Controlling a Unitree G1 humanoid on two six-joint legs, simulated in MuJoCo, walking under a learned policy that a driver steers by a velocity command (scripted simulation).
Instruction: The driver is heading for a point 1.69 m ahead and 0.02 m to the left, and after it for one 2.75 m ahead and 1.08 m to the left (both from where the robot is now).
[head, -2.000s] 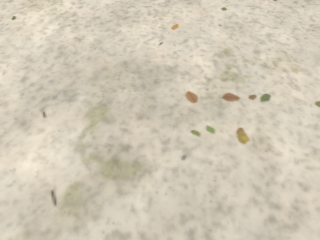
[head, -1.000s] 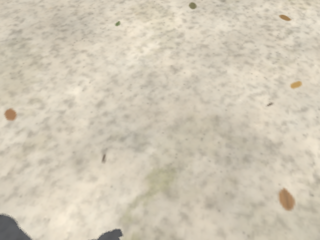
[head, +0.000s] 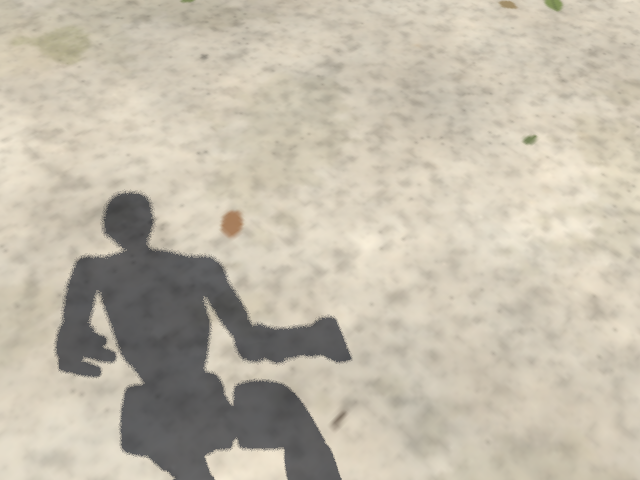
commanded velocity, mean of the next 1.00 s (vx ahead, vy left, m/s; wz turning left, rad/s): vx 0.01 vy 0.00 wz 0.27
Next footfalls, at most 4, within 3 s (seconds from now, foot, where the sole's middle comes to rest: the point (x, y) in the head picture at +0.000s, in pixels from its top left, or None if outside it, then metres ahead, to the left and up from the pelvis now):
0.28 right None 0.08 -0.14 -0.78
0.60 left None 0.00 0.12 -0.78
1.98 left None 0.40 0.19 -0.78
2.50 right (305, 333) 0.74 0.02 -0.78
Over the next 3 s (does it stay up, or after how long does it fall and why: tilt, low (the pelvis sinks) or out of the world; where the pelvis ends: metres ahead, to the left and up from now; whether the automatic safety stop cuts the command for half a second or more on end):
stays up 0.71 0.11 0.00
